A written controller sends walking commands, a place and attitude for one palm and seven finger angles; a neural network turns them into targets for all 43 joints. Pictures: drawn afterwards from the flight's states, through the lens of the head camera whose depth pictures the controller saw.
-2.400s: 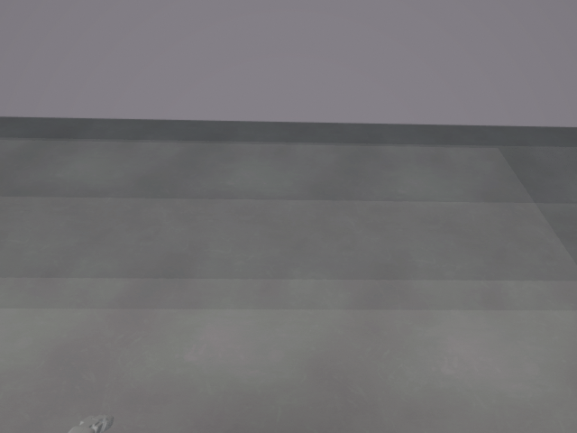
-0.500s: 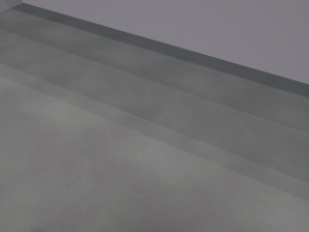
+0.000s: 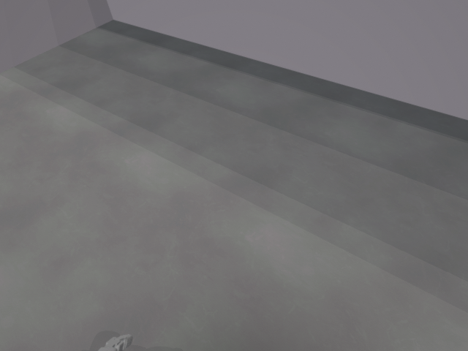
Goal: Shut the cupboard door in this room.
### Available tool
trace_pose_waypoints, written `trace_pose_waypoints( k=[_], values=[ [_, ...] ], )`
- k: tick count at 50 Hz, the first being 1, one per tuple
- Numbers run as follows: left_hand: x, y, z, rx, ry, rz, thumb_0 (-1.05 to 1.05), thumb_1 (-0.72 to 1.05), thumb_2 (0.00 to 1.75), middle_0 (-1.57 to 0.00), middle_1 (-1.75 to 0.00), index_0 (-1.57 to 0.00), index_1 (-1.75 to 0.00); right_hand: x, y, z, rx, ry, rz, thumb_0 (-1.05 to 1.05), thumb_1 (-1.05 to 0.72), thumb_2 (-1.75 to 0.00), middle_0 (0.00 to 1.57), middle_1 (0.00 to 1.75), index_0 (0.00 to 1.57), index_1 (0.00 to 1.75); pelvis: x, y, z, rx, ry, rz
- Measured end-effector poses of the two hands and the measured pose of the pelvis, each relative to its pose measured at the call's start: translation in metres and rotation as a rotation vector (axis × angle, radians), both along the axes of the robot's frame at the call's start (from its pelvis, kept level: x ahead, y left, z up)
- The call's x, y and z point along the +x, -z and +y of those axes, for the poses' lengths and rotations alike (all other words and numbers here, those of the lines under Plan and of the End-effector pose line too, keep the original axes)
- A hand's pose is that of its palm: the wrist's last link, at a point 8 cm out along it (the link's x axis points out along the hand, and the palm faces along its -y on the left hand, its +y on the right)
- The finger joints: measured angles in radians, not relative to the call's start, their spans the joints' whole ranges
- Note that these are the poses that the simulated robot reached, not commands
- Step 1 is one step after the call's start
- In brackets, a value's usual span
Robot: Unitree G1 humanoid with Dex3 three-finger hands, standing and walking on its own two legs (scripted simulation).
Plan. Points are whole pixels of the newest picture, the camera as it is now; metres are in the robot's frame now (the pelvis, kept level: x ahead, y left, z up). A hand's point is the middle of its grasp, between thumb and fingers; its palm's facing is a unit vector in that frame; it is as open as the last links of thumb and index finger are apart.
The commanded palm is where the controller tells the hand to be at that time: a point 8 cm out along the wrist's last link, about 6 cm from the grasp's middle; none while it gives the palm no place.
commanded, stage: turn or walk to find it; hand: left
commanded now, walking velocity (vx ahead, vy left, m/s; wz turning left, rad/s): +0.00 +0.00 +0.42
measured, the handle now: out of the picture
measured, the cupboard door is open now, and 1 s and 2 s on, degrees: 96 96 96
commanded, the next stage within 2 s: none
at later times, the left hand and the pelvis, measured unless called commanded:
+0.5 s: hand out of the picture -0.05 +0.26 -0.18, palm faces +0.26 -0.94 -0.23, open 7.4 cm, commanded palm none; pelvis -0.03 +0.05 +0.00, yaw +12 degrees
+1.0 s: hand out of the picture -0.02 +0.23 -0.14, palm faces +0.41 -0.87 -0.27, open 7.4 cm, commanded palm none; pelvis -0.05 +0.01 +0.01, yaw +25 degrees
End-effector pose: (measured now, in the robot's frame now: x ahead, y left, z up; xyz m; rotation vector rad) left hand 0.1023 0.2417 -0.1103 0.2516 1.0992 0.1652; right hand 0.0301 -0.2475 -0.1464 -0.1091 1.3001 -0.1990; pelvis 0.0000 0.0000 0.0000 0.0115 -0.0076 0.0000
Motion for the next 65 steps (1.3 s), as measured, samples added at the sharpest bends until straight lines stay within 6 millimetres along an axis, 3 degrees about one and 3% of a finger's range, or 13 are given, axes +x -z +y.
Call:
trace_pose_waypoints(
  k=[6, 11, 15, 21, 26, 33, 42, 46, 51, 56, 60, 65],
  values=[
    [-0.040, -0.002, -0.006, -0.015, -0.073, 0.041, 0.00, 0.90, 0.90, -0.20, -0.30, -0.21, -0.30, 0.001, -0.009, -0.014, -0.014, -0.049, 0.035, 0.00, -0.91, -0.90, 0.20, 0.30, 0.20, 0.30, -0.005, -0.008, -0.005, 0.010, -0.058, -0.011],
    [-0.077, 0.007, -0.001, -0.041, -0.137, 0.102, 0.00, 0.90, 0.90, -0.20, -0.30, -0.21, -0.30, 0.013, -0.016, -0.010, -0.040, -0.108, 0.053, 0.00, -0.91, -0.90, 0.19, 0.30, 0.20, 0.30, -0.009, -0.009, 0.001, 0.011, -0.103, -0.010],
    [-0.112, 0.020, 0.014, -0.065, -0.200, 0.157, 0.00, 0.90, 0.90, -0.20, -0.30, -0.21, -0.30, 0.035, -0.020, 0.007, -0.064, -0.175, 0.031, 0.00, -0.91, -0.90, 0.19, 0.30, 0.20, 0.30, -0.013, -0.005, 0.013, 0.002, -0.141, -0.005],
    [-0.161, 0.046, 0.050, -0.087, -0.301, 0.241, 0.00, 0.90, 0.90, -0.20, -0.30, -0.21, -0.30, 0.072, -0.027, 0.049, -0.098, -0.282, -0.081, 0.00, -0.91, -0.90, 0.19, 0.30, 0.20, 0.30, -0.022, 0.007, 0.040, -0.014, -0.185, -0.005],
    [-0.170, 0.036, 0.069, -0.086, -0.336, 0.245, 0.01, 0.90, 0.90, -0.20, -0.30, -0.20, -0.30, 0.079, -0.040, 0.077, -0.091, -0.324, -0.125, 0.00, -0.90, -0.90, 0.20, 0.30, 0.20, 0.30, -0.028, -0.005, 0.052, -0.030, -0.213, -0.006],
    [-0.155, 0.020, 0.079, -0.069, -0.361, 0.144, 0.01, 0.91, 0.90, -0.19, -0.29, -0.20, -0.30, 0.071, -0.039, 0.092, -0.055, -0.356, -0.113, 0.00, -0.90, -0.90, 0.20, 0.30, 0.21, 0.30, -0.035, -0.012, 0.055, -0.032, -0.271, -0.003],
    [-0.128, 0.004, 0.059, -0.037, -0.366, 0.020, 0.00, 0.90, 0.90, -0.19, -0.29, -0.20, -0.30, 0.042, -0.018, 0.065, -0.025, -0.361, -0.026, 0.00, -0.90, -0.90, 0.20, 0.30, 0.21, 0.30, -0.043, -0.008, 0.034, -0.013, -0.348, 0.003],
    [-0.132, 0.000, 0.040, -0.009, -0.379, -0.019, 0.00, 0.90, 0.90, -0.20, -0.30, -0.20, -0.30, 0.037, -0.003, 0.044, -0.009, -0.368, 0.007, 0.00, -0.90, -0.90, 0.20, 0.30, 0.21, 0.30, -0.046, -0.001, 0.018, -0.006, -0.383, 0.000],
    [-0.162, -0.006, 0.020, -0.016, -0.439, -0.001, 0.00, 0.90, 0.90, -0.20, -0.30, -0.21, -0.30, 0.039, -0.007, 0.029, -0.014, -0.410, 0.043, 0.00, -0.90, -0.90, 0.20, 0.30, 0.20, 0.30, -0.049, -0.008, 0.009, 0.008, -0.438, -0.015],
    [-0.196, -0.001, 0.009, -0.037, -0.508, 0.044, 0.00, 0.90, 0.90, -0.20, -0.30, -0.21, -0.30, 0.045, -0.012, 0.029, -0.032, -0.466, 0.059, 0.00, -0.91, -0.90, 0.19, 0.30, 0.20, 0.30, -0.054, -0.010, 0.007, 0.015, -0.495, -0.019],
    [-0.231, 0.009, 0.005, -0.065, -0.570, 0.085, 0.00, 0.90, 0.90, -0.20, -0.30, -0.21, -0.30, 0.056, -0.015, 0.044, -0.052, -0.531, 0.059, 0.00, -0.91, -0.90, 0.19, 0.30, 0.20, 0.30, -0.061, -0.008, 0.012, 0.014, -0.533, -0.015],
    [-0.287, 0.031, 0.011, -0.106, -0.658, 0.155, 0.00, 0.90, 0.90, -0.20, -0.30, -0.21, -0.30, 0.079, -0.020, 0.085, -0.073, -0.629, -0.026, 0.00, -0.91, -0.90, 0.19, 0.30, 0.20, 0.30, -0.078, 0.001, 0.029, -0.005, -0.584, -0.012]
  ],
)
